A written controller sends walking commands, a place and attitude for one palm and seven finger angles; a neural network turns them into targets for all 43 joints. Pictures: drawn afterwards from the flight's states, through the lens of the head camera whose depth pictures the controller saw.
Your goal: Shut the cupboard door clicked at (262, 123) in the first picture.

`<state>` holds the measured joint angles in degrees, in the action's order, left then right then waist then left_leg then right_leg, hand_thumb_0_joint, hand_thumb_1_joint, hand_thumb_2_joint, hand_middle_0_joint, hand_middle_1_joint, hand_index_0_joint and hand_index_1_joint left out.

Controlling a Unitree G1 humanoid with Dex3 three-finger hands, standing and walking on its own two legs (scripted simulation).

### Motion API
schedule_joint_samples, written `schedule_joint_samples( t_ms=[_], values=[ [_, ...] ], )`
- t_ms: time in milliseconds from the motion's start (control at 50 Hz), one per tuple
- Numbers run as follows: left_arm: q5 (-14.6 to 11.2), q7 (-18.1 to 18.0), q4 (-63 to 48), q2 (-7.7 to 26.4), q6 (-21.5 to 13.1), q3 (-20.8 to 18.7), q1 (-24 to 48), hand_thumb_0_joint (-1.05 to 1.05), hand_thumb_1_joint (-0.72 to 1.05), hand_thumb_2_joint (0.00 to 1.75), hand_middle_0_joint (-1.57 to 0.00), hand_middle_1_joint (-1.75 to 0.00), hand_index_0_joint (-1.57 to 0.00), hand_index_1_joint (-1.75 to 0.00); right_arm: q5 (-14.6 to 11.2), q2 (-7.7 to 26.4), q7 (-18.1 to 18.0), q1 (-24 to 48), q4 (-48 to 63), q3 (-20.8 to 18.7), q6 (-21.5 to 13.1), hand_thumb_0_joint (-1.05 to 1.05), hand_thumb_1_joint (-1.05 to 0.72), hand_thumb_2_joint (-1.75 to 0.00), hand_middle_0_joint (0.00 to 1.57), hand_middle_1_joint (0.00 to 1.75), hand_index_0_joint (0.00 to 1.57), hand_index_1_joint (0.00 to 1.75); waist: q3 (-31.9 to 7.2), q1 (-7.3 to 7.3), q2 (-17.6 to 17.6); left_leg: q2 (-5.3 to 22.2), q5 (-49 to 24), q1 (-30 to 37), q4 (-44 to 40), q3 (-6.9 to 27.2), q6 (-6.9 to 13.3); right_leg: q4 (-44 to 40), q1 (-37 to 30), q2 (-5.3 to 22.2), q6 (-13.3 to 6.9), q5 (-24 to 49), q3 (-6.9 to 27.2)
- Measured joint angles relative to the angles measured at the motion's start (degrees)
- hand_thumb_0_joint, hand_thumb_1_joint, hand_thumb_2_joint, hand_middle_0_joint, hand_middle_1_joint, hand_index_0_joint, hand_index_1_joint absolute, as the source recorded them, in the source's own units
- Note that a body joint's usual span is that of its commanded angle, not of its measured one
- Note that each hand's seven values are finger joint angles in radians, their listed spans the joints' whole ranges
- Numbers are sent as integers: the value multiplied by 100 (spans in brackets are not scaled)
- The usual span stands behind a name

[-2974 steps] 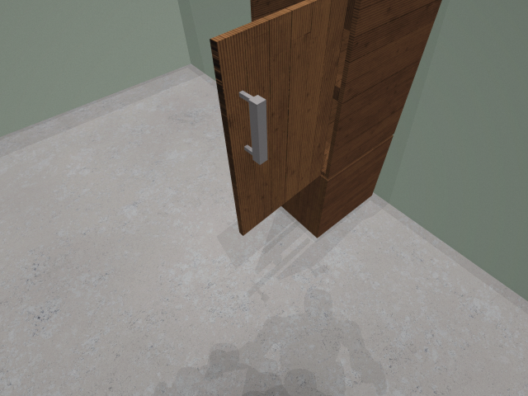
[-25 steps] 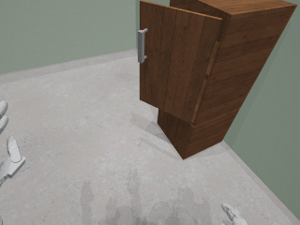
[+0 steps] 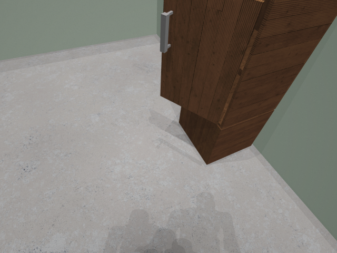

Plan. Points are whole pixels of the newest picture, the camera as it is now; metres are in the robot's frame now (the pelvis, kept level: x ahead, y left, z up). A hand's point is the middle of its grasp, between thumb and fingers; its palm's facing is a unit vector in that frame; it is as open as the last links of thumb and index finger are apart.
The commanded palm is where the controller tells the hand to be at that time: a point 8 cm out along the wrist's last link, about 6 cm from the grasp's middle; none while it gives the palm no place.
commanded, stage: let the arm hang, fingers relaxed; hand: left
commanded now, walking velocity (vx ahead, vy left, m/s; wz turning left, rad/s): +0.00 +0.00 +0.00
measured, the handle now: (167, 32) +0.93 +0.07 +0.06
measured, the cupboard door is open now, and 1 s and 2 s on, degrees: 31 31 31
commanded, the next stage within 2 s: look to check the result in 0.62 s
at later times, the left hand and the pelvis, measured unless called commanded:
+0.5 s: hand out of the picture +0.04 +0.18 -0.17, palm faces -0.02 -0.98 -0.20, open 7.4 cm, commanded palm none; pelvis +0.01 +0.00 +0.01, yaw -2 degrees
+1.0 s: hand out of the picture +0.02 +0.19 -0.17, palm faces -0.01 -0.97 -0.23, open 7.4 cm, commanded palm none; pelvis +0.03 +0.00 +0.01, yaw -2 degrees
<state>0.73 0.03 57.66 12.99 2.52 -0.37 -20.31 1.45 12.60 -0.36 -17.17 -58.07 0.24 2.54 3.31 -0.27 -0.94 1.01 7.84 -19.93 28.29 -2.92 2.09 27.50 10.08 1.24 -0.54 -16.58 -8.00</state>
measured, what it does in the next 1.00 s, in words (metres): stands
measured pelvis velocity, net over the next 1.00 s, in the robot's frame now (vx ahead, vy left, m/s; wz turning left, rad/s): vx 0.03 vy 0.00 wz -0.04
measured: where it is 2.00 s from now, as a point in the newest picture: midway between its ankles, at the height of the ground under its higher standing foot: outside the picture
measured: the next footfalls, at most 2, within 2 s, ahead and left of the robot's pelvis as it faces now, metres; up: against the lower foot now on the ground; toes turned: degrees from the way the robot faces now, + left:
none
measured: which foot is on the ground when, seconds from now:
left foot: down 0.00-1.00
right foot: down 0.00-1.00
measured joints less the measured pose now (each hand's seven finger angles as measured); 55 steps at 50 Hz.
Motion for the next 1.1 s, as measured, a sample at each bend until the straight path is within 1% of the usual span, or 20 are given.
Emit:
schedule_joint_samples(
  t_ms=[100,200,380,520,620,720,900,1100],
  values=[
    [-4,-28,504,37,-94,-34,-203,1,93,90,-21,-29,-20,-30,-47,-17,-38,31,-238,-65,-60,1,-90,-90,20,30,20,30,-54,-5,262,-6,-61,210,-194,-71,15,-212,-188,0,25,95,68],
    [-6,-74,766,57,-125,-40,-156,1,91,90,-20,-29,-20,-30,-59,-63,-50,162,-385,-79,-104,1,-90,-90,20,30,20,30,-150,21,366,-1,-39,385,-267,-156,18,-263,-317,4,39,95,155],
    [-4,-88,709,-103,-215,-8,309,1,91,90,-20,-29,-20,-30,-46,-128,-52,290,-548,-69,-162,0,-90,-90,20,30,20,30,-277,47,263,-29,-70,535,-441,-233,14,-324,-388,33,53,92,229],
    [-13,-83,638,-274,-264,27,585,0,91,90,-20,-29,-20,-30,-40,-144,-71,281,-624,-62,-207,0,-90,-90,20,30,20,30,-253,97,138,-34,-70,605,-522,-237,-2,-431,-468,29,55,106,233],
    [-23,-85,648,-327,-272,31,645,0,90,90,-21,-29,-20,-30,-36,-171,-87,260,-664,-52,-215,0,-90,-90,20,30,20,30,-190,118,91,-26,-47,625,-531,-225,-12,-512,-523,15,52,117,224],
    [-28,-89,708,-326,-257,17,604,0,90,90,-21,-29,-20,-30,-38,-201,-99,244,-690,-44,-221,0,-90,-90,20,30,20,30,-125,115,96,-28,-21,640,-541,-222,-14,-574,-563,12,56,120,221],
    [-30,-117,820,-231,-241,-17,435,1,90,90,-21,-29,-20,-30,-54,-219,-108,298,-699,-36,-220,0,-90,-90,20,30,20,30,-62,66,152,-43,34,692,-545,-226,-7,-645,-645,23,71,101,224],
    [-23,-117,864,-171,-245,-11,390,1,91,90,-20,-29,-20,-30,-64,-135,-107,458,-668,-41,-231,0,-90,-90,20,30,20,30,-77,25,160,-62,67,771,-583,-244,-2,-702,-728,39,84,87,241]
  ],
)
